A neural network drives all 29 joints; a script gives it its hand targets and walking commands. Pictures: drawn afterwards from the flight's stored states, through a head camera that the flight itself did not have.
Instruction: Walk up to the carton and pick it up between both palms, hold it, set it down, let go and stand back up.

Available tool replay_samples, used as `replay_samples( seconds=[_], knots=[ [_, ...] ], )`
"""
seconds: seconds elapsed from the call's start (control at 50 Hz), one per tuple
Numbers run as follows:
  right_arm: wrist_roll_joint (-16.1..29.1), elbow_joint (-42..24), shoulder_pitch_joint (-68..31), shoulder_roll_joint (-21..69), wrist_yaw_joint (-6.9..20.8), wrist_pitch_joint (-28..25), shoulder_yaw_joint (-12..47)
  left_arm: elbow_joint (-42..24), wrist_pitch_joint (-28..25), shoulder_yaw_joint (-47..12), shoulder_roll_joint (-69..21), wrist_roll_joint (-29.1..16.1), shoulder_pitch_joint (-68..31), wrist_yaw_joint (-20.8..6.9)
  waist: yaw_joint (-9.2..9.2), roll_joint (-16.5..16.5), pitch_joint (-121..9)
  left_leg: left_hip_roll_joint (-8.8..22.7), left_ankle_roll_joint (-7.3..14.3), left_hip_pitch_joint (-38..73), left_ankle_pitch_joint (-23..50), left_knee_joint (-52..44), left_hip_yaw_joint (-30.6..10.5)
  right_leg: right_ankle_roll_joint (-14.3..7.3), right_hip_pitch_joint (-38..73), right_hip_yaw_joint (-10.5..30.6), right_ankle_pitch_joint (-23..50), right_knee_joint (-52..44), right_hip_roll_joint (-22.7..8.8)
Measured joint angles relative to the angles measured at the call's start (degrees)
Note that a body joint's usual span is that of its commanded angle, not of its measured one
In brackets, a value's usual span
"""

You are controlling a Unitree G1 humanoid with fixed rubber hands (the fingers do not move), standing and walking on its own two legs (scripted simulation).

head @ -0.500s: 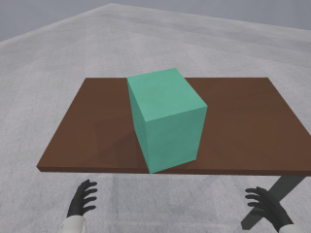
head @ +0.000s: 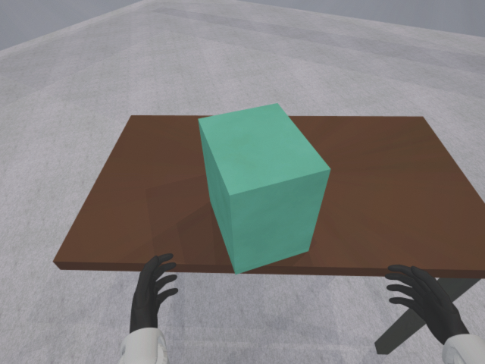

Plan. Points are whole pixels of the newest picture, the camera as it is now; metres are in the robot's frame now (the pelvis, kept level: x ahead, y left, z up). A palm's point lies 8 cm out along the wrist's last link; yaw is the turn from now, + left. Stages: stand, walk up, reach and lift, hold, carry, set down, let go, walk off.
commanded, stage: reach and lift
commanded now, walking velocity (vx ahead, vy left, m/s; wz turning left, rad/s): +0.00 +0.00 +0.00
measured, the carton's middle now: (256, 188) +0.44 +0.00 +0.05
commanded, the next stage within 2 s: none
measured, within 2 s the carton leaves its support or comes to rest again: neither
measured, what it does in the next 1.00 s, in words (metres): stands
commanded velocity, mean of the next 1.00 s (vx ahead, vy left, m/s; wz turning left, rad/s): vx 0.00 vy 0.00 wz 0.00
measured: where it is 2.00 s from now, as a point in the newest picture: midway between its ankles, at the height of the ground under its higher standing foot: outside the picture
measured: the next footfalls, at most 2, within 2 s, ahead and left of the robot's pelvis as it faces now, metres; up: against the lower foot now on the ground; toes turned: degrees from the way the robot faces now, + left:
none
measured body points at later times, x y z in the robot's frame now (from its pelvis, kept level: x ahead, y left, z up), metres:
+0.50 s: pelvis +0.00 +0.00 +0.00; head +0.00 -0.01 +0.45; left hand +0.25 +0.13 +0.09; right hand +0.27 -0.26 +0.06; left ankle -0.01 +0.15 -0.75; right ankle +0.03 -0.10 -0.75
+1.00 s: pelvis -0.01 -0.01 +0.00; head -0.02 -0.02 +0.45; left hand +0.29 +0.14 +0.13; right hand +0.34 -0.25 +0.11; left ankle -0.01 +0.15 -0.75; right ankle +0.03 -0.10 -0.75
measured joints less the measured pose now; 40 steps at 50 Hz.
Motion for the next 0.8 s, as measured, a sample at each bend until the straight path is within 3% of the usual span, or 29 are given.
replay_samples(
  seconds=[0.28, 0.42, 0.66, 0.8],
  knots=[
    [2.7, -0.8, -1.5, -0.3, 0.1, -0.1, 1.1, -2.3, 1.4, -1.7, -1.5, 0.0, -2.7, 3.5, 0.0, 0.0, -0.5, 0.2, 0.0, 0.0, 0.1, 0.0, 0.0, -0.2, 0.0, 0.0, 0.2, 0.0, 0.2],
    [2.9, -1.5, -7.0, -0.3, -0.7, 2.9, 1.7, -2.8, 7.0, -1.7, -1.5, 0.0, -8.8, 3.8, 0.01, -0.1, 0.0, 0.2, -0.1, 0.0, 0.0, 0.0, 0.0, -0.2, 0.0, 0.0, 0.0, 0.0, 0.2],
    [5.2, -1.5, -16.8, -0.3, -6.0, 9.5, 4.5, -7.7, 18.6, 1.4, -1.5, 0.0, -15.4, 4.1, 0.01, -0.2, 1.0, 0.4, -0.3, 0.2, -0.1, -0.1, 0.0, -0.2, 0.1, 0.0, -0.1, -0.1, 0.4],
    [5.9, -1.4, -22.8, -0.3, -7.1, 13.7, 4.9, -8.9, 24.1, 3.4, -1.3, 0.0, -21.8, 4.0, 0.01, -0.1, 1.1, 0.7, -0.6, 0.2, 0.3, -0.1, 0.0, -0.6, 0.1, 0.0, 0.4, -0.1, 0.7]
  ],
)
